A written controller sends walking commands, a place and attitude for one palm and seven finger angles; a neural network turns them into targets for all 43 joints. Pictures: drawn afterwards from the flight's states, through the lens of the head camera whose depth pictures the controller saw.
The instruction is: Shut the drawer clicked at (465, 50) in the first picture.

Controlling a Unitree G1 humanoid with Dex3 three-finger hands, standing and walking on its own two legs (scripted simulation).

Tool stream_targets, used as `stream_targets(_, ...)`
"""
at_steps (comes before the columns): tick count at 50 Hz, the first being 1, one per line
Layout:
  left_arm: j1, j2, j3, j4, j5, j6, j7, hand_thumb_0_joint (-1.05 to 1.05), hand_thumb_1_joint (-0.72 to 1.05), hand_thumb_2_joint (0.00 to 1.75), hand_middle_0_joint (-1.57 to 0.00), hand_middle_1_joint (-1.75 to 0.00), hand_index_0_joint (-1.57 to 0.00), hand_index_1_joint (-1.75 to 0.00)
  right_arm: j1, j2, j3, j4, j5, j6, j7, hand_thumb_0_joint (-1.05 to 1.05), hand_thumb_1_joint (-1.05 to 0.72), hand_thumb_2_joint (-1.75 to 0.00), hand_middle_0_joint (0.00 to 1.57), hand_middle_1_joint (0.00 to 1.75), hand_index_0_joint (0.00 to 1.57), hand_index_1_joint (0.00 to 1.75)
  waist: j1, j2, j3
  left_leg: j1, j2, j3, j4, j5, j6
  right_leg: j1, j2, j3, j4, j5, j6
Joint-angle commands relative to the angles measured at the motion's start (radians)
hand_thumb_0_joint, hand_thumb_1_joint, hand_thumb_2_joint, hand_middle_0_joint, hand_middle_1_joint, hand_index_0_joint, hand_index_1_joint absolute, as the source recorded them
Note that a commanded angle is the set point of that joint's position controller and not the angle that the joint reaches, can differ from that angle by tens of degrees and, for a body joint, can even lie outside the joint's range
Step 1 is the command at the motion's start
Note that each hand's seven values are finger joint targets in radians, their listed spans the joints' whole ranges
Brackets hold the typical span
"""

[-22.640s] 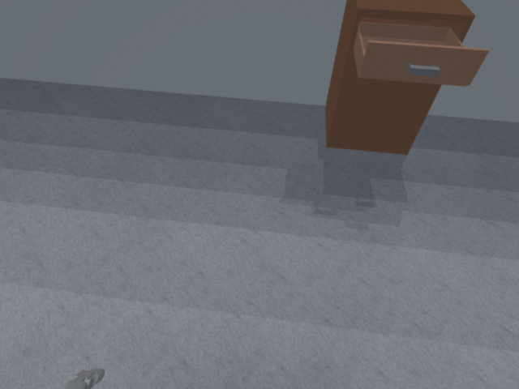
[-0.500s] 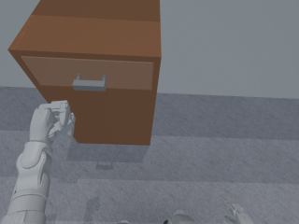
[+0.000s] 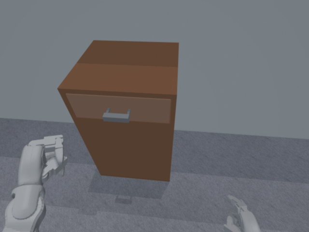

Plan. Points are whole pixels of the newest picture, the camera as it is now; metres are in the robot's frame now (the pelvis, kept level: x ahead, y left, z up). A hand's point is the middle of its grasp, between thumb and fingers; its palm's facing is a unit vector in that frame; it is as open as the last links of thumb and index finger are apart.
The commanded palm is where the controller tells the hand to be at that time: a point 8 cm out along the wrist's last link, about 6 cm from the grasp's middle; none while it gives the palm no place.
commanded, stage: draw the hand back to the body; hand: left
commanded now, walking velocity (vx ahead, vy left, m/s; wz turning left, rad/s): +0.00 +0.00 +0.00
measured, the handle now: (117, 114) +0.58 +0.22 -0.09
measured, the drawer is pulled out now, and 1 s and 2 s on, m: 0.00 0.00 0.00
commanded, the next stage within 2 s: step back with the hand held close in 0.44 s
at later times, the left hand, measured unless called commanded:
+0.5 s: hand (37, 181) +0.17 +0.23 +0.16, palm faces +0.41 -0.82 -0.39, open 3.2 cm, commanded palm +0.12 +0.27 +0.18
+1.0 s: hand (21, 192) +0.14 +0.24 +0.17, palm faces +0.33 -0.79 -0.52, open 3.2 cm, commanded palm +0.09 +0.28 +0.18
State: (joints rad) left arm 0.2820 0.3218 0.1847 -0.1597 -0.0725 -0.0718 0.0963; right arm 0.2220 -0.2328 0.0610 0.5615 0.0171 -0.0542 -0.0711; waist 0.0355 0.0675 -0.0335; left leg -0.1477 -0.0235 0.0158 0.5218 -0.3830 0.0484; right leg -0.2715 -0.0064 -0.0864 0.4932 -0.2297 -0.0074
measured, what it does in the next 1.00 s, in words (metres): shifts its weight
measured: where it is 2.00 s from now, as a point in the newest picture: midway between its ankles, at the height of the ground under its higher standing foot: outside the picture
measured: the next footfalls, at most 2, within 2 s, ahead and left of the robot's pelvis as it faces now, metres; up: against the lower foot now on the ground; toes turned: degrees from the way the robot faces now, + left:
none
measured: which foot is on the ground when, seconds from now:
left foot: down 0.00-1.00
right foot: down 0.00-1.00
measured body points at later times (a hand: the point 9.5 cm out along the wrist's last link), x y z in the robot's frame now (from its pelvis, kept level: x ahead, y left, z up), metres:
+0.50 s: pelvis -0.02 -0.01 +0.00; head -0.04 -0.04 +0.45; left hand +0.14 +0.27 +0.18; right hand +0.17 -0.23 -0.08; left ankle -0.07 +0.08 -0.73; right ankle +0.02 -0.12 -0.73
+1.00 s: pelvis -0.05 +0.01 +0.00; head -0.04 -0.01 +0.45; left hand +0.12 +0.28 +0.20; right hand +0.10 -0.25 -0.09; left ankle -0.07 +0.08 -0.73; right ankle +0.02 -0.12 -0.73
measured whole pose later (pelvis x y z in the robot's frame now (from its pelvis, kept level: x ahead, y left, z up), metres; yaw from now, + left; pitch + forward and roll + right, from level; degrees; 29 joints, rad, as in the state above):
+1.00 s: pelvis -0.05 +0.01 +0.00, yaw -1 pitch +0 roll +0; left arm 0.63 0.40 0.39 -0.52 -0.03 -0.24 0.12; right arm 0.23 -0.23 -0.03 0.58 0.00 -0.05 -0.06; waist -0.01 0.02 0.01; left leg -0.21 -0.06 0.06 0.51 -0.30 0.06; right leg -0.35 -0.04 -0.04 0.50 -0.15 0.00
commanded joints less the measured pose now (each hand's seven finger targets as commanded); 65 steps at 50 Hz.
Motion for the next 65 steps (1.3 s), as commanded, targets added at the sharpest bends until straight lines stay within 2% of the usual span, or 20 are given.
stream_targets(1, -0.034, 0.18, 0.133, -0.316, -0.001, -0.064, 0.008, 0.0, 0.9, 0.9, -1.4, -1.6, -1.4, -1.6, -0.094, -0.104, -0.054, -0.144, -0.007, -0.079, 0.0, 0.0, -0.9, -0.9, 0.2, 0.3, 0.2, 0.3, 0.009, -0.018, -0.094, -0.069, 0.05, -0.045, -0.135, 0.415, -0.047, 0.252, -0.009, 0.051, -0.064, 0.237, -0.033)
stream_targets(4, 0.019, 0.189, 0.162, -0.39, -0.002, -0.07, 0.005, 0.0, 0.9, 0.9, -1.4, -1.6, -1.4, -1.6, -0.104, -0.099, -0.055, -0.141, -0.011, -0.091, 0.006, 0.0, -0.9, -0.9, 0.2, 0.3, 0.2, 0.3, 0.014, -0.017, -0.063, -0.064, 0.049, -0.046, -0.148, 0.412, -0.045, 0.267, -0.008, 0.057, -0.081, 0.242, -0.032)
stream_targets(5, 0.031, 0.192, 0.168, -0.425, 0.0, -0.073, 0.007, 0.0, 0.9, 0.9, -1.4, -1.6, -1.4, -1.6, -0.105, -0.098, -0.056, -0.141, -0.012, -0.097, 0.009, 0.0, -0.9, -0.9, 0.2, 0.3, 0.2, 0.3, 0.015, 0.023, -0.061, -0.055, 0.048, -0.043, -0.15, 0.409, -0.046, 0.267, -0.008, 0.06, -0.086, 0.239, -0.032)
stream_targets(12, 0.171, 0.203, 0.227, -0.551, 0.004, -0.098, 0.016, 0.0, 0.9, 0.9, -1.4, -1.6, -1.4, -1.6, -0.1, -0.088, -0.066, -0.133, -0.015, -0.138, 0.011, 0.0, -0.9, -0.9, 0.2, 0.3, 0.2, 0.3, 0.028, 0.012, -0.056, -0.029, 0.051, -0.038, -0.151, 0.416, -0.046, 0.276, -0.006, 0.065, -0.095, 0.246, -0.03)
stream_targets(15, 0.188, 0.162, 0.204, -0.483, 0.005, -0.095, 0.01, 0.0, 0.9, 0.9, -1.4, -1.6, -1.4, -1.6, -0.101, -0.089, -0.069, -0.115, -0.013, -0.139, 0.011, 0.0, -0.9, -0.9, 0.2, 0.3, 0.2, 0.3, 0.016, -0.055, 0.037, -0.055, 0.054, -0.036, -0.16, 0.329, -0.037, 0.222, -0.006, 0.064, -0.113, 0.18, -0.028)
stream_targets(18, 0.151, 0.143, 0.186, -0.441, 0.008, -0.097, 0.01, 0.0, 0.9, 0.9, -1.4, -1.6, -1.4, -1.6, -0.102, -0.095, -0.073, -0.107, -0.008, -0.136, 0.004, 0.0, -0.9, -0.9, 0.2, 0.3, 0.2, 0.3, 0.007, -0.058, 0.089, -0.069, 0.052, -0.037, -0.165, 0.239, -0.027, 0.178, -0.007, 0.07, -0.137, 0.089, -0.028)
stream_targets(25, 0.147, 0.195, 0.225, -0.526, 0.015, -0.125, 0.03, 0.0, 0.9, 0.9, -1.4, -1.6, -1.4, -1.6, -0.109, -0.086, -0.069, -0.115, -0.018, -0.17, -0.002, 0.0, -0.9, -0.9, 0.2, 0.3, 0.2, 0.3, 0.031, 0.019, -0.035, -0.048, 0.042, -0.037, -0.167, 0.238, -0.024, 0.257, -0.02, 0.083, -0.121, 0.096, -0.029)
stream_targets(28, 0.144, 0.202, 0.228, -0.535, 0.018, -0.125, 0.034, 0.0, 0.9, 0.9, -1.4, -1.6, -1.4, -1.6, -0.114, -0.085, -0.067, -0.111, -0.018, -0.185, -0.001, 0.0, -0.9, -0.9, 0.2, 0.3, 0.2, 0.3, 0.031, 0.012, -0.01, -0.057, 0.042, -0.043, -0.166, 0.246, -0.03, 0.254, -0.014, 0.086, -0.126, 0.103, -0.032)
stream_targets(29, 0.03, 0.309, 0.374, -0.592, 0.015, -0.179, 0.041, 0.0, 0.9, 0.9, -1.4, -1.6, -1.4, -1.6, -0.096, -0.115, -0.076, -0.132, -0.02, -0.155, 0.0, 0.0, -0.9, -0.9, 0.2, 0.3, 0.2, 0.3, -0.023, -0.055, 0.11, -0.151, 0.053, -0.053, -0.141, 0.132, -0.006, 0.14, -0.079, 0.249, -0.202, 0.083, -0.039)
stream_targets(30, 0.122, 0.231, 0.324, -0.477, 0.024, -0.183, 0.034, 0.0, 0.9, 0.9, -1.4, -1.6, -1.4, -1.6, -0.084, -0.091, -0.079, -0.105, -0.021, -0.137, -0.001, 0.0, -0.9, -0.9, 0.2, 0.3, 0.2, 0.3, -0.031, -0.11, 0.109, -0.125, 0.045, -0.062, -0.107, 0.098, -0.005, 0.092, -0.114, 0.271, -0.237, 0.023, -0.053)
stream_targets(32, 0.183, 0.178, 0.278, -0.441, 0.033, -0.183, 0.029, 0.0, 0.9, 0.9, -1.4, -1.6, -1.4, -1.6, -0.081, -0.094, -0.085, -0.105, -0.024, -0.113, 0.008, 0.0, -0.9, -0.9, 0.2, 0.3, 0.2, 0.3, -0.04, -0.117, 0.078, -0.089, 0.043, -0.054, -0.076, 0.133, -0.007, 0.064, -0.133, 0.274, -0.251, 0.021, -0.06)
stream_targets(35, 0.255, 0.161, 0.268, -0.455, 0.034, -0.205, 0.029, 0.0, 0.9, 0.9, -1.4, -1.6, -1.4, -1.6, -0.088, -0.103, -0.097, -0.111, -0.024, -0.096, 0.012, 0.0, -0.9, -0.9, 0.2, 0.3, 0.2, 0.3, -0.036, -0.021, -0.022, -0.086, 0.059, -0.057, -0.127, 0.216, -0.011, 0.128, -0.118, 0.208, -0.16, 0.161, -0.048)
stream_targets(39, 0.329, 0.196, 0.304, -0.5, 0.034, -0.214, 0.04, 0.0, 0.9, 0.9, -1.4, -1.6, -1.4, -1.6, -0.106, -0.107, -0.111, -0.138, -0.019, -0.073, 0.013, 0.0, -0.9, -0.9, 0.2, 0.3, 0.2, 0.3, -0.024, -0.026, -0.127, -0.139, 0.084, -0.083, -0.161, 0.348, -0.019, 0.233, -0.082, 0.137, -0.04, 0.325, -0.023)
stream_targets(42, 0.35, 0.231, 0.34, -0.553, 0.032, -0.219, 0.046, 0.0, 0.9, 0.9, -1.4, -1.6, -1.4, -1.6, -0.108, -0.107, -0.123, -0.158, -0.016, -0.06, 0.01, 0.0, -0.9, -0.9, 0.2, 0.3, 0.2, 0.3, -0.022, -0.057, -0.172, -0.176, 0.086, -0.086, -0.127, 0.433, -0.03, 0.274, -0.087, 0.139, 0.013, 0.449, -0.024)
stream_targets(44, 0.356, 0.232, 0.338, -0.569, 0.031, -0.218, 0.046, 0.0, 0.9, 0.9, -1.4, -1.6, -1.4, -1.6, -0.107, -0.106, -0.125, -0.165, -0.013, -0.056, 0.007, 0.0, -0.9, -0.9, 0.2, 0.3, 0.2, 0.3, -0.022, -0.038, -0.16, -0.195, 0.084, -0.098, -0.115, 0.44, -0.044, 0.25, -0.091, 0.146, 0.032, 0.446, -0.033)
stream_targets(48, 0.327, 0.223, 0.332, -0.555, 0.035, -0.216, 0.047, 0.0, 0.9, 0.9, -1.4, -1.6, -1.4, -1.6, -0.11, -0.11, -0.127, -0.164, -0.015, -0.053, -0.003, 0.0, -0.9, -0.9, 0.2, 0.3, 0.2, 0.3, -0.027, -0.023, -0.085, -0.273, 0.107, -0.119, -0.16, 0.327, -0.024, 0.206, -0.065, 0.142, 0.051, 0.339, -0.011)
stream_targets(54, 0.264, 0.192, 0.302, -0.539, 0.063, -0.225, 0.05, 0.0, 0.9, 0.9, -1.4, -1.6, -1.4, -1.6, -0.097, -0.123, -0.122, -0.167, -0.013, -0.069, -0.01, 0.0, -0.9, -0.9, 0.2, 0.3, 0.2, 0.3, -0.037, 0.003, 0.011, -0.523, 0.148, -0.161, -0.252, -0.089, 0.041, 0.269, -0.04, 0.158, 0.121, 0.188, 0.008)
stream_targets(57, 0.235, 0.192, 0.301, -0.539, 0.077, -0.23, 0.055, 0.0, 0.9, 0.9, -1.4, -1.6, -1.4, -1.6, -0.082, -0.127, -0.121, -0.172, -0.013, -0.077, -0.009, 0.0, -0.9, -0.9, 0.2, 0.3, 0.2, 0.3, -0.041, -0.036, 0.028, -0.595, 0.147, -0.168, -0.247, -0.214, 0.061, 0.281, -0.043, 0.173, 0.13, 0.133, 0.011)
stream_targets(61, 0.205, 0.202, 0.307, -0.572, 0.085, -0.239, 0.057, 0.0, 0.9, 0.9, -1.4, -1.6, -1.4, -1.6, -0.075, -0.123, -0.12, -0.178, -0.021, -0.084, -0.009, 0.0, -0.9, -0.9, 0.2, 0.3, 0.2, 0.3, -0.045, -0.079, 0.027, -0.583, 0.113, -0.146, -0.174, -0.245, 0.062, 0.232, -0.066, 0.226, 0.06, 0.045, -0.002)
stream_targets(65, 0.22, 0.219, 0.318, -0.59, 0.074, -0.25, 0.061, 0.0, 0.9, 0.9, -1.4, -1.6, -1.4, -1.6, -0.066, -0.114, -0.119, -0.176, -0.026, -0.086, -0.002, 0.0, -0.9, -0.9, 0.2, 0.3, 0.2, 0.3, -0.051, -0.126, 0.002, -0.459, 0.067, -0.117, -0.062, -0.187, 0.036, 0.105, -0.12, 0.297, -0.069, -0.077, -0.035)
